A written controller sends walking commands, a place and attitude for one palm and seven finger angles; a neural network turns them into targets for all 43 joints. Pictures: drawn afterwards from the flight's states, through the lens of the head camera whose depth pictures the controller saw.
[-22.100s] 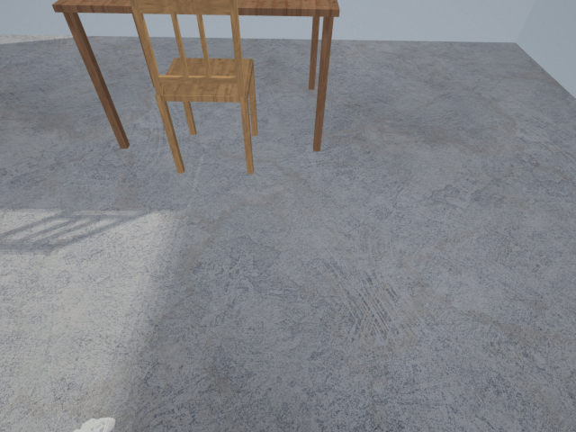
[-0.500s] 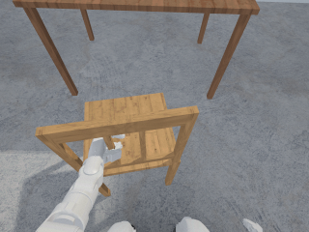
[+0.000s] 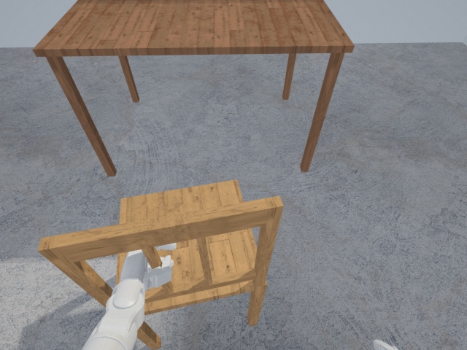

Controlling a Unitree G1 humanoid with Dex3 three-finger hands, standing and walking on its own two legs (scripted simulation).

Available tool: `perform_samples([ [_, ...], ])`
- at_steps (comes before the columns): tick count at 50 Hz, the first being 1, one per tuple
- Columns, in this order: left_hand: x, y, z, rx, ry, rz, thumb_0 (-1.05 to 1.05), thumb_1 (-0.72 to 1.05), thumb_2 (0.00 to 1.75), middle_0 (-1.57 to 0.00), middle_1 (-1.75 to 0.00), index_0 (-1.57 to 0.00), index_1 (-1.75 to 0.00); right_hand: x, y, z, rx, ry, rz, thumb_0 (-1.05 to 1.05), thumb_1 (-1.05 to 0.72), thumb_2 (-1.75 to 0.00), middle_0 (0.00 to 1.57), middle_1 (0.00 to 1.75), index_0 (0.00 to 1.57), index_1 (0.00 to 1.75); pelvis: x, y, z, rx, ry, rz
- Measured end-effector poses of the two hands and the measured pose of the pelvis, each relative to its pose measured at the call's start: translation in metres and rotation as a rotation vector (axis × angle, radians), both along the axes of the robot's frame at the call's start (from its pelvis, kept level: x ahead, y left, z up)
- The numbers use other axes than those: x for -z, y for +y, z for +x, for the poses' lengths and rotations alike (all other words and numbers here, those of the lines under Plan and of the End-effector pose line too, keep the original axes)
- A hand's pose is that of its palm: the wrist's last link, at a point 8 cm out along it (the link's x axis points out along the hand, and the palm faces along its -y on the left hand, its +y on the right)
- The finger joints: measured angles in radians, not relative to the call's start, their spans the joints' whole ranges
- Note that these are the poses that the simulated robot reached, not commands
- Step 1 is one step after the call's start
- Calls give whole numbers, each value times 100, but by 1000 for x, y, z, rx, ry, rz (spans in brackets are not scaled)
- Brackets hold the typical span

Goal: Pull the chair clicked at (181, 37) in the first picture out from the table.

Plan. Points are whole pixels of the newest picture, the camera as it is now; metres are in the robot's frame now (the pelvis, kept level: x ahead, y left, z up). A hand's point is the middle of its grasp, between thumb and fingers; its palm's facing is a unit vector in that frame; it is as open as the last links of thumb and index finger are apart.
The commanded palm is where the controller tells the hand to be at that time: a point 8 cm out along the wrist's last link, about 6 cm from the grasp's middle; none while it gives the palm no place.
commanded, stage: stop walking, hand still on the chair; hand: left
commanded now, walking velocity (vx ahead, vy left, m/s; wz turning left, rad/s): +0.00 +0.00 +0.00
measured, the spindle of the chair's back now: (159, 270) +0.29 +0.17 -0.10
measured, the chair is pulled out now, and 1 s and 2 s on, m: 0.63 0.63 0.63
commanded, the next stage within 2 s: open the thumb and straighten the fingers in 0.42 s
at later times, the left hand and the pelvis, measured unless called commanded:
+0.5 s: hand (167, 270) +0.28 +0.14 -0.07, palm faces +0.07 -0.98 -0.16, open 5.0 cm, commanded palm +0.25 +0.19 -0.05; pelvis +0.02 -0.01 +0.01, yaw -1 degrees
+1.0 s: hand (163, 261) +0.30 +0.15 -0.07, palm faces +0.07 -0.99 -0.15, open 13.9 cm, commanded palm +0.27 +0.20 -0.05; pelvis +0.04 -0.01 -0.03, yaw +1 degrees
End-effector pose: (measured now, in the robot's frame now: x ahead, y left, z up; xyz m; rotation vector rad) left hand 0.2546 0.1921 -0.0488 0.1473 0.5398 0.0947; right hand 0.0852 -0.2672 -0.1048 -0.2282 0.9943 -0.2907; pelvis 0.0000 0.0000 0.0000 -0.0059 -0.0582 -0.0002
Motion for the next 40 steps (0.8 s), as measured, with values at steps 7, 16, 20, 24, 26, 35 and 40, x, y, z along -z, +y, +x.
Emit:
perform_samples([
  [7,0,1,0,12,1,-3,2,73,82,-34,-127,-50,-145,-1,29,21,-38,-30,60,1,-90,-90,20,30,20,30,-4,3,7,15,17,0],
  [16,-1,0,0,-5,11,-6,3,73,83,-33,-127,-49,-145,-4,41,49,-81,-67,92,1,-90,-90,20,30,20,30,-6,0,14,19,24,1],
  [20,-1,0,0,-14,16,-7,3,73,83,-33,-126,-49,-145,-8,33,56,-79,-78,74,1,-90,-90,20,30,20,30,-7,-2,16,18,26,1],
  [24,-1,-1,0,-21,18,-6,3,73,84,-33,-126,-49,-145,-11,22,58,-70,-79,50,1,-90,-90,20,30,20,30,-7,-5,18,14,26,2],
  [26,-1,-1,0,-25,20,-6,3,73,84,-33,-126,-49,-145,-12,17,58,-65,-77,39,1,-90,-90,20,30,20,30,-7,-6,19,13,26,1],
  [35,3,3,9,-11,-29,-34,2,53,73,-42,-136,-49,-145,-10,-6,58,-59,-113,33,1,-90,-90,20,30,20,30,8,-13,20,-19,126,2],
  [40,5,9,18,-14,-15,-16,1,13,53,-46,-139,-49,-143,2,-11,63,-64,-118,28,1,-90,-90,20,30,20,30,18,-13,25,-19,173,1],
])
